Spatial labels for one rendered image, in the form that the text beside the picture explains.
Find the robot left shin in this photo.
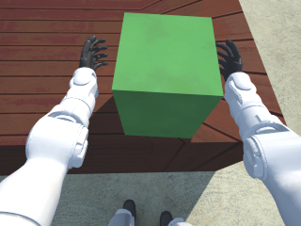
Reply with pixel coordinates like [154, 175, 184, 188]
[115, 209, 132, 215]

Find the robot right hand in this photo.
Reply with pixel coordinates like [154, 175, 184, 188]
[215, 39, 243, 82]

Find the robot left hand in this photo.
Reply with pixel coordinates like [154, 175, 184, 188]
[79, 34, 108, 72]

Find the left robot upper arm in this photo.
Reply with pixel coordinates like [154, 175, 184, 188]
[0, 116, 88, 226]

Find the carton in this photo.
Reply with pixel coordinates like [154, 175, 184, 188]
[112, 12, 224, 138]

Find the pedestal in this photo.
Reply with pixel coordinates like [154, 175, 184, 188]
[0, 0, 287, 176]

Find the robot right forearm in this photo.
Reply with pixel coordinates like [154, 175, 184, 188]
[224, 72, 301, 143]

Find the robot left forearm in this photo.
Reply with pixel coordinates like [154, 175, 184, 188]
[25, 67, 99, 158]

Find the right robot upper arm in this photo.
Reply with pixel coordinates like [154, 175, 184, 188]
[243, 131, 301, 226]

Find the robot right foot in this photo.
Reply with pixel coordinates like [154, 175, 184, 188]
[159, 211, 173, 226]

